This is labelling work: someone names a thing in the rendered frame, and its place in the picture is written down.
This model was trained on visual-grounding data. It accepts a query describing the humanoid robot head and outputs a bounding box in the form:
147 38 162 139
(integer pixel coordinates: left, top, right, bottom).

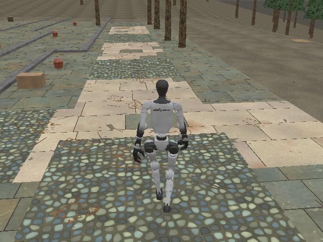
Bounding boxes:
153 80 170 104

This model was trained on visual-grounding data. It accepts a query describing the robot right forearm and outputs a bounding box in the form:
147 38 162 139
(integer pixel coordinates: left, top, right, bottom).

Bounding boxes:
179 122 188 141

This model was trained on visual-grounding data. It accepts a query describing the right robot upper arm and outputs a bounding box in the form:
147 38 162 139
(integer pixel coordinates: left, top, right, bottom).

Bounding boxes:
173 102 185 129

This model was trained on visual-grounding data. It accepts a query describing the robot left forearm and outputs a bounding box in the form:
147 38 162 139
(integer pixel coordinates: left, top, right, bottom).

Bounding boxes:
134 123 144 149

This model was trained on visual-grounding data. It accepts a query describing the left robot upper arm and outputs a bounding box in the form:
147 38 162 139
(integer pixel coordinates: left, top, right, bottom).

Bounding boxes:
139 101 151 130

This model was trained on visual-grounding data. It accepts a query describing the left robot hand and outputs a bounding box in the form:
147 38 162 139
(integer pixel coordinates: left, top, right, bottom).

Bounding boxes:
133 148 145 163

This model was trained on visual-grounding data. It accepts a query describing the robot left thigh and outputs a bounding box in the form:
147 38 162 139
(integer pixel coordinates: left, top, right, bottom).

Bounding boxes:
144 140 159 171

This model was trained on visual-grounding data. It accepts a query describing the right robot hand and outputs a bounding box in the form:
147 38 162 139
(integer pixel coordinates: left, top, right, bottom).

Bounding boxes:
177 139 189 150

